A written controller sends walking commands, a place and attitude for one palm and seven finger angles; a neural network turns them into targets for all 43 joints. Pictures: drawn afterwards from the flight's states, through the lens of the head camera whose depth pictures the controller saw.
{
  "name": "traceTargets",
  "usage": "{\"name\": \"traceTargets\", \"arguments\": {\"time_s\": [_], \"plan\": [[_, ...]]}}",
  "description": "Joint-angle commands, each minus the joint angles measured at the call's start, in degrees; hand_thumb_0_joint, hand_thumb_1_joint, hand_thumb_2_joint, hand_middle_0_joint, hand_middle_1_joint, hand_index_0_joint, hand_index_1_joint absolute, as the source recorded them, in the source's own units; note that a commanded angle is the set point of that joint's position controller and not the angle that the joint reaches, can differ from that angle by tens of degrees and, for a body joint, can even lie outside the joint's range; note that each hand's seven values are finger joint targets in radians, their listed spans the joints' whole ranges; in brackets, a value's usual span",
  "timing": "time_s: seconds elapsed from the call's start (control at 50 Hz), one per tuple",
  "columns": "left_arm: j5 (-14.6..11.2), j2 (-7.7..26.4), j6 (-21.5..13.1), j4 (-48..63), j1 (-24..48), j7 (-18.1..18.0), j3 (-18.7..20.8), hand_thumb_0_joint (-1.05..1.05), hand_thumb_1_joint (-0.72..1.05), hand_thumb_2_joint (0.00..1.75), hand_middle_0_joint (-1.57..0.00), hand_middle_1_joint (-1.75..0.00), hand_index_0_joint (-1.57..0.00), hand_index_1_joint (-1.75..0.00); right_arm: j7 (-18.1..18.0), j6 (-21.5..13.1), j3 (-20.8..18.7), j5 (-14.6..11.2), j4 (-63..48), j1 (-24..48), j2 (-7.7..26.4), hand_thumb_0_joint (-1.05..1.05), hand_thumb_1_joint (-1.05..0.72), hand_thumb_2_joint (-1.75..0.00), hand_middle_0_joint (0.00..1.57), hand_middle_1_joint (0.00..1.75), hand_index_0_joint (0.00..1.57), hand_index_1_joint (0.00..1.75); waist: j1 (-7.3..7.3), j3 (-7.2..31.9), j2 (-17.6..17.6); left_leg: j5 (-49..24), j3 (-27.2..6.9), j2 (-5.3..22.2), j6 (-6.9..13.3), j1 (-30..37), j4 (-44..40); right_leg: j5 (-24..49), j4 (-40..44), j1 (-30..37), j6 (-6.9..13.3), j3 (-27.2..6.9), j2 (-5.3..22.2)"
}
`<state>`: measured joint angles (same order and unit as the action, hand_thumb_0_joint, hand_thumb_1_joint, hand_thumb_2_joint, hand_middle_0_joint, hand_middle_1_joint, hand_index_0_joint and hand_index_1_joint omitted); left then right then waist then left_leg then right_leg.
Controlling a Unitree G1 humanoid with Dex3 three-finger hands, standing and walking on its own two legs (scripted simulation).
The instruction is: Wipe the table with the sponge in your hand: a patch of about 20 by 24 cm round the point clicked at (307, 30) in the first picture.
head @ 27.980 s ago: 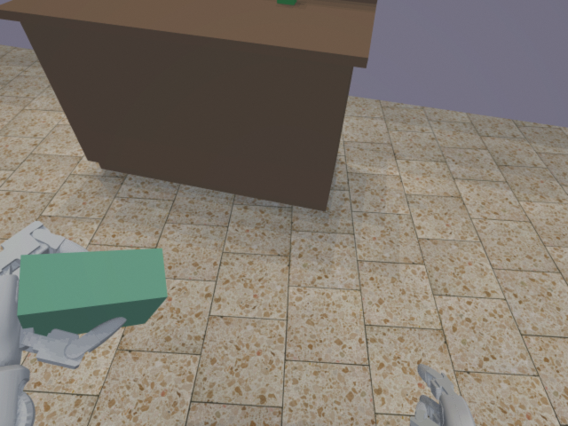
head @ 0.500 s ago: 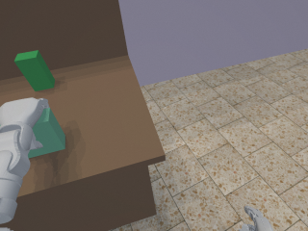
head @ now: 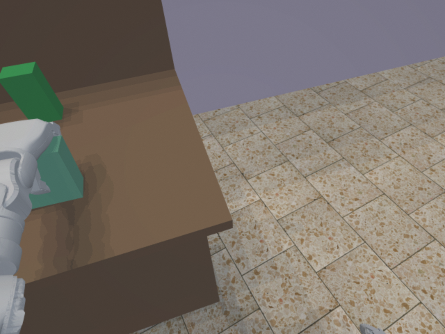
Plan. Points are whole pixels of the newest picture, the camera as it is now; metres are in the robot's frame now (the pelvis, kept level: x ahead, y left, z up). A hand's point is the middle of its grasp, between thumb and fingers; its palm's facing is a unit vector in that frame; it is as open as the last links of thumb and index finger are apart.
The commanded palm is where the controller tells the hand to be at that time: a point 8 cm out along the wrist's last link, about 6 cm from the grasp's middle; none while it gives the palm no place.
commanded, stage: wipe forward along the first lane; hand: left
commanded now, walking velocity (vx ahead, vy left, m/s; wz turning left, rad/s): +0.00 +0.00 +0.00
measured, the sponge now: (42, 181) +0.34 +0.39 +0.08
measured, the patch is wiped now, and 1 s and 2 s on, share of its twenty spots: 0.25 0.35 0.55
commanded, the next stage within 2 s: slide across to the middle lane in 0.32 s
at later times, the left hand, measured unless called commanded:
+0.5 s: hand (42, 141) +0.41 +0.40 +0.12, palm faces -0.14 +0.06 -0.99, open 9.7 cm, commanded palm +0.40 +0.38 +0.16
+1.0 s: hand (75, 136) +0.43 +0.34 +0.12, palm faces -0.03 +0.02 -1.00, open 9.7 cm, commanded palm +0.41 +0.34 +0.18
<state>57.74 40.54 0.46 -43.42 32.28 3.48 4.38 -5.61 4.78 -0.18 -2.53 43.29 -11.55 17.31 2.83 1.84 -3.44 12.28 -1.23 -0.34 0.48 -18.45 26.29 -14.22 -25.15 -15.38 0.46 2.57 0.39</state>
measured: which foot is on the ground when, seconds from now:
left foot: down 0.00-1.00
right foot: down 0.00-1.00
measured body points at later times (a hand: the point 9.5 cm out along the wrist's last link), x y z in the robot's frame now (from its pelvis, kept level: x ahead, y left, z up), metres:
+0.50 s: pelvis +0.00 +0.00 +0.00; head +0.06 +0.00 +0.44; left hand +0.41 +0.39 +0.17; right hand +0.05 -0.29 -0.14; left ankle +0.01 +0.12 -0.74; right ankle -0.02 -0.12 -0.74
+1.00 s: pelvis +0.02 +0.02 +0.00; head +0.05 -0.01 +0.45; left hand +0.42 +0.33 +0.17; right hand +0.15 -0.24 -0.13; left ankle +0.01 +0.12 -0.74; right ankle -0.02 -0.12 -0.74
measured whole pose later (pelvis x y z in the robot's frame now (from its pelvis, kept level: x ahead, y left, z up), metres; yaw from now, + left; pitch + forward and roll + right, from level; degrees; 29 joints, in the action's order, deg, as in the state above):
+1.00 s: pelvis +0.02 +0.02 +0.00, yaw -2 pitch +6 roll -1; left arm 57.6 34.8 5.6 -42.8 35.6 -1.8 1.1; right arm -2.6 6.4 0.1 -3.2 42.0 -10.0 15.8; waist 1.4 3.2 -3.8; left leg 13.7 1.0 -1.0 1.9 -17.5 25.3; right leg -14.3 -23.1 -14.7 -0.9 0.2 1.1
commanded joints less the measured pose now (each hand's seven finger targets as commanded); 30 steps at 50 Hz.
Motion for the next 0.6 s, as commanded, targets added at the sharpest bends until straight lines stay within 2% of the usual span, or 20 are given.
{"name": "traceTargets", "arguments": {"time_s": [0.0,0.08,0.1,0.12,0.14,0.16,0.2,0.22,0.26,0.3,0.32,0.34,0.36,0.38,0.4,0.46,0.5,0.52,0.56,0.58], "plan": [[3.23,14.68,-1.08,1.10,19.90,-2.27,1.09,0.00,0.10,1.30,-1.20,-1.60,-1.20,-1.60,-0.55,-1.85,-3.31,0.27,-5.29,0.17,9.20,0.00,-0.90,-0.90,0.20,0.30,0.20,0.30,-2.66,9.55,3.25,-6.41,2.43,-2.44,1.57,2.49,-2.13,8.13,3.31,1.71,2.32,-0.96,-2.51],[2.88,18.30,-2.46,-2.63,19.60,-3.07,3.78,0.00,0.10,1.30,-1.20,-1.60,-1.20,-1.60,-0.47,-1.59,-3.66,0.00,-5.03,-1.96,9.29,0.00,-0.90,-0.90,0.20,0.30,0.20,0.30,-2.53,12.51,4.93,-6.92,2.97,-2.57,1.99,0.78,-0.72,11.01,2.09,4.01,1.90,-1.82,-2.30],[3.00,20.32,-2.99,-2.32,20.56,-3.05,5.25,0.00,0.10,1.30,-1.20,-1.60,-1.20,-1.60,-0.52,-1.33,-3.83,0.16,-4.83,-2.30,9.78,0.00,-0.90,-0.90,0.20,0.30,0.20,0.30,-2.17,14.28,4.16,-7.87,2.76,-2.50,1.81,0.69,-0.82,12.04,1.91,4.91,2.16,-2.01,-2.31],[2.75,18.63,-3.35,-3.33,21.44,-3.35,3.63,0.00,0.10,1.30,-1.20,-1.60,-1.20,-1.60,-0.41,-1.40,-3.76,-0.10,-4.93,-2.83,9.32,0.00,-0.90,-0.90,0.20,0.30,0.20,0.30,-3.08,13.54,4.64,-7.43,2.93,-2.42,2.03,0.39,-0.47,11.76,1.55,3.91,1.78,-1.90,-2.29],[2.50,19.56,-3.55,-4.73,19.36,-3.59,4.95,0.00,0.10,1.30,-1.20,-1.60,-1.20,-1.60,-0.34,-1.28,-3.88,-0.16,-4.86,-3.08,9.46,0.00,-0.90,-0.90,0.20,0.30,0.20,0.30,-2.39,13.10,4.41,-6.81,2.88,-2.38,1.93,-0.25,-0.56,11.13,1.49,3.89,1.89,-1.80,-2.41],[2.50,18.94,-3.61,-4.67,21.20,-3.72,3.57,0.00,0.10,1.30,-1.20,-1.60,-1.20,-1.60,-0.34,-1.29,-3.70,-0.32,-5.00,-2.93,9.57,0.00,-0.90,-0.90,0.20,0.30,0.20,0.30,-3.30,12.01,3.82,-5.95,3.01,-2.37,2.00,-0.58,-0.55,10.46,1.71,2.89,1.76,-1.86,-2.38],[3.54,21.01,-4.11,-4.41,23.90,-4.23,4.68,0.00,0.10,1.30,-1.20,-1.60,-1.20,-1.60,-0.19,-1.20,-4.06,-0.13,-4.60,-3.83,10.02,0.00,-0.90,-0.90,0.20,0.30,0.20,0.30,-3.24,13.32,2.18,-7.38,2.58,-2.13,1.90,-0.09,-0.52,10.99,1.60,2.25,2.22,-1.94,-2.59],[3.55,20.10,-4.03,-5.99,23.16,-4.53,3.89,0.00,0.10,1.30,-1.20,-1.60,-1.20,-1.60,-0.05,-1.23,-4.05,-0.25,-4.53,-4.55,9.69,0.00,-0.90,-0.90,0.20,0.30,0.20,0.30,-3.40,13.27,2.62,-7.24,2.72,-2.21,2.03,-0.28,-0.22,10.69,1.32,2.08,2.00,-1.96,-2.66],[3.88,20.86,-4.11,-7.19,23.67,-4.96,4.23,0.00,0.10,1.30,-1.20,-1.60,-1.20,-1.60,0.06,-1.15,-4.15,-0.30,-4.20,-5.14,10.04,0.00,-0.90,-0.90,0.20,0.30,0.20,0.30,-3.81,12.82,3.38,-6.93,2.76,-2.02,2.10,-1.05,0.16,10.91,1.27,1.43,1.96,-2.04,-2.73],[4.26,23.81,-4.27,-7.43,24.22,-5.20,6.26,0.00,0.10,1.30,-1.20,-1.60,-1.20,-1.60,0.07,-0.87,-4.36,-0.23,-4.15,-5.61,10.38,0.00,-0.90,-0.90,0.20,0.30,0.20,0.30,-3.30,14.75,2.53,-7.62,2.79,-2.08,2.04,-1.42,0.22,11.97,1.14,2.89,2.12,-2.42,-2.65],[4.10,23.19,-4.19,-8.53,25.61,-5.32,5.10,0.00,0.10,1.30,-1.20,-1.60,-1.20,-1.60,0.00,-0.87,-4.19,-0.42,-4.03,-6.05,10.16,0.00,-0.90,-0.90,0.20,0.30,0.20,0.30,-4.27,14.08,3.08,-6.77,2.94,-2.07,2.17,-1.76,0.44,11.31,1.05,2.19,1.78,-2.44,-2.61],[4.10,23.87,-4.00,-10.44,24.95,-5.45,5.70,0.00,0.10,1.30,-1.20,-1.60,-1.20,-1.60,0.04,-0.82,-4.14,-0.55,-3.85,-6.25,10.32,0.00,-0.90,-0.90,0.20,0.30,0.20,0.30,-4.18,12.45,3.93,-5.64,2.68,-2.01,2.13,-2.80,0.33,10.12,1.13,1.41,1.83,-2.17,-2.78],[4.34,23.80,-4.10,-10.05,26.79,-5.51,4.95,0.00,0.10,1.30,-1.20,-1.60,-1.20,-1.60,0.06,-0.85,-4.13,-0.56,-3.72,-6.20,10.54,0.00,-0.90,-0.90,0.20,0.30,0.20,0.30,-4.76,12.53,3.07,-5.40,2.78,-1.95,2.16,-2.89,0.40,9.99,1.19,0.73,1.80,-2.38,-2.72],[4.51,23.92,-4.09,-10.40,26.88,-5.56,5.05,0.00,0.10,1.30,-1.20,-1.60,-1.20,-1.60,0.06,-0.86,-4.23,-0.48,-3.81,-6.74,10.41,0.00,-0.90,-0.90,0.20,0.30,0.20,0.30,-4.46,13.70,3.05,-5.74,2.69,-1.97,2.16,-2.54,0.47,10.05,0.99,1.10,1.85,-2.44,-2.80],[4.90,24.81,-4.26,-9.57,27.16,-5.45,5.71,0.00,0.10,1.30,-1.20,-1.60,-1.20,-1.60,0.05,-0.75,-4.42,-0.37,-3.87,-6.58,10.54,0.00,-0.90,-0.90,0.20,0.30,0.20,0.30,-4.08,14.87,1.07,-7.08,2.73,-1.83,2.05,-1.44,0.32,10.87,1.13,1.41,2.16,-2.48,-2.82],[4.34,19.79,-4.43,-8.39,27.86,-5.47,1.76,0.00,0.10,1.30,-1.20,-1.60,-1.20,-1.60,0.27,-0.90,-4.32,-0.45,-4.25,-6.86,9.67,0.00,-0.90,-0.90,0.20,0.30,0.20,0.30,-4.73,15.30,0.27,-7.97,2.59,-1.47,2.10,0.33,0.78,10.79,0.76,0.30,2.16,-2.06,-3.07],[3.80,20.23,-4.74,-5.95,28.22,-5.23,2.81,0.00,0.10,1.30,-1.20,-1.60,-1.20,-1.60,0.34,-0.82,-4.73,-0.28,-4.19,-6.79,9.74,0.00,-0.90,-0.90,0.20,0.30,0.20,0.30,-4.24,17.53,-1.13,-10.37,2.47,-1.14,2.10,2.61,0.71,12.24,0.94,1.13,2.42,-2.19,-3.13],[3.29,20.31,-4.93,-5.16,28.85,-5.35,2.92,0.00,0.10,1.30,-1.20,-1.60,-1.20,-1.60,0.34,-0.71,-4.65,-0.38,-4.34,-7.13,9.53,0.00,-0.90,-0.90,0.20,0.30,0.20,0.30,-4.32,18.36,-0.15,-11.11,2.35,-1.07,2.13,2.92,0.96,12.70,0.51,1.50,2.27,-2.06,-3.17],[1.41,16.93,-5.01,-3.03,28.59,-5.26,1.32,0.00,0.10,1.30,-1.20,-1.60,-1.20,-1.60,0.42,-0.85,-4.73,-0.52,-4.49,-6.57,9.13,0.00,-0.90,-0.90,0.20,0.30,0.20,0.30,-4.64,18.15,0.42,-11.68,2.35,-1.01,2.29,4.28,0.96,13.22,0.73,1.48,2.11,-1.84,-3.14],[0.86,17.70,-5.04,-2.44,27.65,-5.27,2.38,0.00,0.10,1.30,-1.20,-1.60,-1.20,-1.60,0.47,-0.84,-4.74,-0.57,-4.56,-6.44,9.16,0.00,-0.90,-0.90,0.20,0.30,0.20,0.30,-3.90,18.37,-0.56,-12.62,2.14,-0.98,2.18,4.71,0.70,13.62,0.61,1.93,2.34,-1.76,-3.18]]}}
